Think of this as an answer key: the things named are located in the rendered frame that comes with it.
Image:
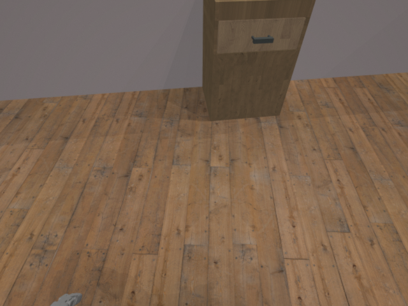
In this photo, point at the cabinet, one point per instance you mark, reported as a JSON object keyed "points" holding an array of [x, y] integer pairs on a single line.
{"points": [[244, 85]]}

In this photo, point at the robot left hand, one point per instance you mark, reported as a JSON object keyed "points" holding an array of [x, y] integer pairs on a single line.
{"points": [[68, 300]]}

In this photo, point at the drawer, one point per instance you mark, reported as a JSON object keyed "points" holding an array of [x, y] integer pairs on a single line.
{"points": [[235, 35]]}

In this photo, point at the handle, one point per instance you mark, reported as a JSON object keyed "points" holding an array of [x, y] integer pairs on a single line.
{"points": [[258, 40]]}

